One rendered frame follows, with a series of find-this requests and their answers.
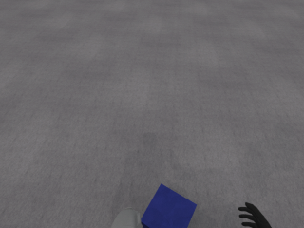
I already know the robot left thigh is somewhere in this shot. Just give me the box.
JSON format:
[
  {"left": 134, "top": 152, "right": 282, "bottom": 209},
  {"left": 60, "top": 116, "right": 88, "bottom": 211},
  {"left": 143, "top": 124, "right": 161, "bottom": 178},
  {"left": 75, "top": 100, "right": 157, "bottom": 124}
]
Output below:
[{"left": 110, "top": 209, "right": 142, "bottom": 228}]

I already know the carton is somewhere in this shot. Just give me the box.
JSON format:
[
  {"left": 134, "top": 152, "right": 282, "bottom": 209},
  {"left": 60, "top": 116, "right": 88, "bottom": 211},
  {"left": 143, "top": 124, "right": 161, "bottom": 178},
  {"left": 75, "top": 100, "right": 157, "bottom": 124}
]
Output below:
[{"left": 141, "top": 184, "right": 197, "bottom": 228}]

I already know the robot right hand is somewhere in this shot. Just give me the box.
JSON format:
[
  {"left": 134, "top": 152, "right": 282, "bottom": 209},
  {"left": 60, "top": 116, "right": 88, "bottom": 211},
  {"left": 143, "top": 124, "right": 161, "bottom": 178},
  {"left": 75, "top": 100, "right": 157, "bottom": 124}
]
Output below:
[{"left": 238, "top": 202, "right": 272, "bottom": 228}]

